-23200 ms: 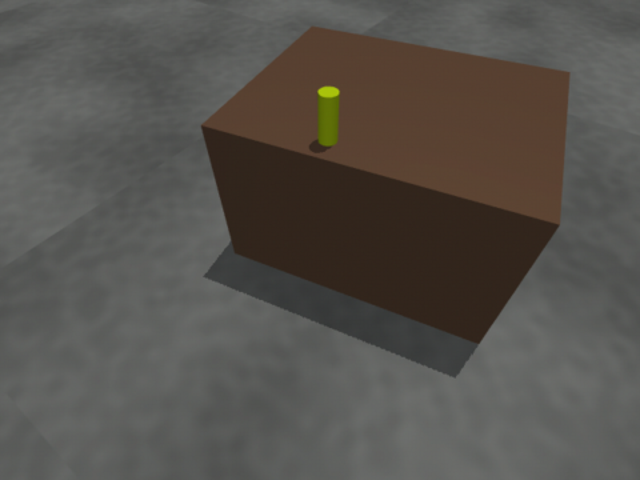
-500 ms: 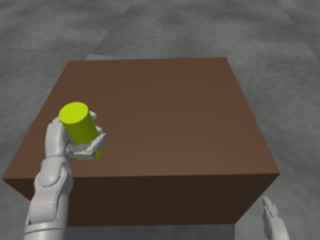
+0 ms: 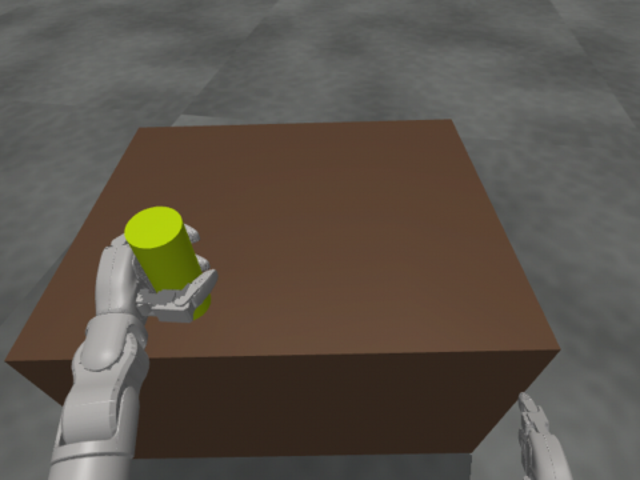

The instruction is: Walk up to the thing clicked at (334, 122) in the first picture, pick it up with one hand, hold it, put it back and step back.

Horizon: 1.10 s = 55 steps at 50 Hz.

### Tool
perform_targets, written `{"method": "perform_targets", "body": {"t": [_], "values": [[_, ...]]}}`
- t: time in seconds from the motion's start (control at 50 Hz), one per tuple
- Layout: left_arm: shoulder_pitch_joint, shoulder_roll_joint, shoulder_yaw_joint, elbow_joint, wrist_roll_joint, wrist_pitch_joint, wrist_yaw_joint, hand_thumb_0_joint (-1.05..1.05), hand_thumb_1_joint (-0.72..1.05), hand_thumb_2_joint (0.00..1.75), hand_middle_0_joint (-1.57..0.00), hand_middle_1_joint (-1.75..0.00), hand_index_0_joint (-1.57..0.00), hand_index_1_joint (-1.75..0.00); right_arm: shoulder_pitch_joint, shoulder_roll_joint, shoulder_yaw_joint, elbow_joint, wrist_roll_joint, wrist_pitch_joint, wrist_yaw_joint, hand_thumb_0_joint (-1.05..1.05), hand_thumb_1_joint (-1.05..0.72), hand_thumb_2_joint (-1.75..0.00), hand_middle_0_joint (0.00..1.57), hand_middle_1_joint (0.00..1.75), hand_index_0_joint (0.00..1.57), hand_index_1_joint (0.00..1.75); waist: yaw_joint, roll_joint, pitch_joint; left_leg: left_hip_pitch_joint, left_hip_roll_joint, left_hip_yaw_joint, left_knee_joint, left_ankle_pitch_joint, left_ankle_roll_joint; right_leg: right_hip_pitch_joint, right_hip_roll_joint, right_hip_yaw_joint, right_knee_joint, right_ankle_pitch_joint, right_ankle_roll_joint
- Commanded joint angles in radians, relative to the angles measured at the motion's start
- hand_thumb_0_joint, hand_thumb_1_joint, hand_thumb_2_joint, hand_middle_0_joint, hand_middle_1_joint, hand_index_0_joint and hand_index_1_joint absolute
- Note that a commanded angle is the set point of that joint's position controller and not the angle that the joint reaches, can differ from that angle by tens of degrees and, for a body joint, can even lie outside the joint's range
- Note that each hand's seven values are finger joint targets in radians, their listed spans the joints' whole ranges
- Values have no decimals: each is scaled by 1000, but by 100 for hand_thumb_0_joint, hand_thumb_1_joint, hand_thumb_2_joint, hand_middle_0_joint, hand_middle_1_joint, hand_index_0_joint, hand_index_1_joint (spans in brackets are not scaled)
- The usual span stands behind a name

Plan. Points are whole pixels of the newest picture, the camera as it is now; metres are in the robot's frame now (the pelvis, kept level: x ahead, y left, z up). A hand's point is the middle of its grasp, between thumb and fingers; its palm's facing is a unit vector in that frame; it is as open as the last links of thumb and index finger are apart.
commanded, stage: hold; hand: left
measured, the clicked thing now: (173, 269) +0.32 +0.17 +0.14
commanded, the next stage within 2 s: crouch in 0.04 s
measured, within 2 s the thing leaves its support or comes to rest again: neither
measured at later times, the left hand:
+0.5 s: hand (187, 279) +0.34 +0.17 +0.09, palm faces +0.13 -0.99 +0.00, open 7.9 cm
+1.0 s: hand (203, 280) +0.40 +0.18 +0.01, palm faces +0.11 -0.99 +0.01, open 7.9 cm
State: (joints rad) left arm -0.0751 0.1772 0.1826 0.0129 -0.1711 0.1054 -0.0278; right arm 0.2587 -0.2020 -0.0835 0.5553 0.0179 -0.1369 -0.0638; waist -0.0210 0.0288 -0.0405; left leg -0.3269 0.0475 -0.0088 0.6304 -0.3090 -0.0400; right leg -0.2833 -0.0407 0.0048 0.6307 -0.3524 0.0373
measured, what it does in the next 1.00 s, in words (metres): stands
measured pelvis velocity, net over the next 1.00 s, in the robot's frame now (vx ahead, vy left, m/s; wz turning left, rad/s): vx -0.02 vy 0.01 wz -0.02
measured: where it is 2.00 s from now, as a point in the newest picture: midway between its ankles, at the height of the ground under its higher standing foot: outside the picture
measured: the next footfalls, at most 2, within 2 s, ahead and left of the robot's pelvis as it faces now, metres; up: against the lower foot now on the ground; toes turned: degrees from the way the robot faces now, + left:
none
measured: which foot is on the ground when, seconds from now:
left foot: down 0.00-1.00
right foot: down 0.00-1.00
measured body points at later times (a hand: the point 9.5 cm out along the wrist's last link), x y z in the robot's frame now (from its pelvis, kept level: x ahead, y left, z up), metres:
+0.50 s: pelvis -0.01 +0.00 +0.00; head +0.01 +0.00 +0.45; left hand +0.33 +0.23 +0.09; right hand +0.15 -0.25 -0.08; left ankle +0.01 +0.15 -0.72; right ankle -0.01 -0.14 -0.72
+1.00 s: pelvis -0.02 +0.01 -0.03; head +0.05 +0.02 +0.41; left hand +0.39 +0.24 +0.02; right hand +0.13 -0.26 -0.07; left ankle +0.01 +0.15 -0.72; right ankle -0.01 -0.14 -0.72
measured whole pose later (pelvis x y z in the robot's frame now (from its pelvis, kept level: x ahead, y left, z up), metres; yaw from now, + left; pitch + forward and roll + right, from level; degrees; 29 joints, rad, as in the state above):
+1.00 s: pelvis -0.02 +0.01 -0.03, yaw -1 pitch +11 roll -1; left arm -0.48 0.30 0.29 0.81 -0.15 -0.34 -0.07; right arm 0.30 -0.22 -0.06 0.32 -0.01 -0.08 -0.02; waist -0.11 -0.02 -0.06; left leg -0.69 0.06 -0.01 0.87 -0.37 -0.03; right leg -0.64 -0.02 0.02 0.86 -0.40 0.04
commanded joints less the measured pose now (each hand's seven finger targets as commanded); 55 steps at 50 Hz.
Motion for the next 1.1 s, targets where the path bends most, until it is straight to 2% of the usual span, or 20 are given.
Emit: {"method": "perform_targets", "body": {"t": [0.0, 0.06, 0.14, 0.22, 0.24, 0.3, 0.32, 0.38, 0.44, 0.52, 0.6, 0.62, 0.64, 0.68, 0.76, 0.8, 0.86, 0.92, 0.94, 1.08], "values": [[-355, 173, 94, -227, -25, -67, 4, 0, 32, 130, -132, -148, -135, -148, -80, -128, -59, -147, 5, -50, -4, 0, 53, -6, 5, 5, 5, 5, 2, -10, -155, 115, -45, 44, -86, 158, 42, -20, 31, -49, -127, 209, -19], [-364, 160, 98, -209, -36, -65, -1, 0, 32, 127, -132, -147, -135, -146, -72, -130, -62, -143, 5, -55, -1, 0, 52, -6, 5, 5, 5, 5, 1, -46, -158, 114, -44, 44, -84, 163, 45, -20, 33, -52, -129, 212, -16], [-389, 143, 53, -319, -34, -82, -7, 0, 32, 128, -135, -146, -137, -145, -75, -126, -56, -164, 7, -59, 2, 0, 55, -5, 5, 5, 5, 5, 6, -5, -249, 171, -44, 43, -72, 240, 44, 6, 34, -51, -105, 286, -16], [-376, 119, 34, -236, -23, -95, -8, 0, 36, 133, -141, -152, -144, -151, -122, -61, 13, -171, 6, -62, 5, 0, 56, -5, 5, 5, 5, 5, 12, -29, -216, 144, -37, 32, -74, 248, 42, 5, 38, -56, -97, 286, -17], [-368, 103, 24, -195, -25, -98, -10, 0, 36, 133, -140, -150, -142, -150, -128, -78, -10, -154, 7, -58, 4, 0, 56, -5, 5, 5, 5, 5, 7, -30, -211, 137, -37, 32, -73, 248, 41, -2, 37, -56, -97, 287, -18], [-413, 177, 80, -145, -15, -107, -1, 0, 40, 137, -141, -153, -143, -152, -97, -131, -46, -129, 1, -47, -1, 0, 56, -5, 5, 5, 5, 5, -8, -4, -185, 122, -37, 36, -80, 205, 41, -22, 35, -48, -106, 257, -20], [-413, 155, 60, -127, -11, -113, -3, 0, 39, 135, -141, -152, -143, -152, -91, -101, -20, -131, 2, -44, 4, 0, 57, -4, 5, 5, 5, 5, -3, -8, -176, 117, -38, 36, -80, 198, 41, -26, 34, -49, -106, 245, -21], [-453, 192, 105, -36, -11, -143, -2, 0, 40, 134, -140, -151, -143, -151, -66, -155, -78, -104, 0, -36, -1, 0, 57, -4, 5, 5, 5, 5, -28, -33, -193, 121, -40, 41, -64, 192, 45, -47, 30, -39, -100, 253, -18], [-511, 164, 98, 63, -22, -201, -15, 0, 39, 133, -140, -152, -143, -151, -87, -128, -60, -100, 0, -40, 7, 0, 56, -4, 5, 5, 5, 5, -35, -53, -165, 73, -38, 40, -44, 162, 48, -98, 33, -42, -78, 226, -17], [-591, 168, 85, 118, -24, -300, -31, 0, 39, 133, -138, -149, -141, -149, -96, -75, -3, -166, -2, -46, 11, 0, 56, -5, 5, 5, 5, 5, -36, -26, -287, 77, -33, 37, 11, 206, 50, -114, 27, -35, -19, 271, -17], [-695, 241, 97, 224, -11, -366, -39, 0, 32, 129, -136, -146, -138, -146, -110, -120, -26, -220, -11, -37, 6, 0, 55, -5, 5, 5, 5, 5, -41, 10, -374, 51, -30, 33, 54, 238, 48, -119, 26, -28, 21, 304, -20], [-710, 284, 130, 241, -13, -383, -38, 0, 30, 129, -136, -146, -138, -146, -101, -169, -63, -237, -13, -34, 2, 0, 55, -5, 5, 5, 5, 5, -45, 4, -391, 57, -24, 27, 58, 243, 47, -128, 29, -30, 29, 300, -23], [-704, 257, 102, 293, -4, -393, -41, 0, 31, 128, -135, -145, -137, -145, -79, -144, -43, -228, -14, -27, 5, 0, 54, -5, 5, 5, 5, 5, -49, 15, -374, 49, -22, 25, 63, 242, 45, -154, 30, -31, 38, 292, -27], [-740, 297, 127, 332, -5, -422, -42, 0, 32, 128, -136, -146, -138, -146, -81, -185, -75, -270, -16, -23, 5, 0, 54, -5, 5, 5, 5, 5, -57, 10, -398, 26, -19, 22, 75, 208, 44, -173, 34, -31, 46, 265, -29], [-736, 283, 130, 435, -13, -467, -43, 0, 33, 129, -138, -147, -140, -147, -35, -131, -36, -290, -14, -11, 18, 0, 53, -5, 5, 5, 5, 5, -51, 3, -372, -39, -22, 22, 95, 162, 46, -199, 37, -34, 64, 224, -31], [-736, 308, 156, 504, -14, -484, -40, 0, 33, 131, -140, -150, -142, -149, -22, -169, -66, -332, -15, -13, 20, 0, 53, -5, 5, 5, 5, 5, -66, -8, -353, -73, -22, 24, 105, 133, 48, -220, 41, -33, 73, 203, -29], [-796, 300, 130, 523, 1, -519, -45, 0, 33, 130, -141, -150, -143, -149, -14, -128, -26, -361, -18, -6, 32, 0, 53, -5, 5, 5, 5, 5, -69, 7, -368, -97, -20, 24, 129, 121, 47, -265, 41, -29, 94, 191, -32], [-842, 318, 128, 523, 4, -545, -47, 0, 34, 130, -140, -149, -142, -148, -15, -139, -28, -430, -21, -4, 35, 0, 53, -5, 5, 5, 5, 5, -73, 26, -425, -101, -26, 28, 147, 124, 46, -244, 40, -22, 108, 203, -32], [-846, 352, 161, 552, 2, -550, -47, 0, 35, 131, -141, -150, -143, -149, 16, -144, -33, -414, -24, -2, 37, 0, 53, -5, 5, 5, 5, 5, -78, 27, -405, -118, -21, 24, 159, 120, 47, -270, 42, -23, 117, 194, -32], [-907, 369, 160, 562, 13, -583, -39, 0, 34, 128, -139, -146, -141, -146, 61, -176, -60, -521, -30, 6, 47, 0, 52, -6, 5, 5, 5, 5, -100, 67, -485, -98, -16, 12, 203, 151, 43, -314, 49, -28, 162, 206, -37]]}}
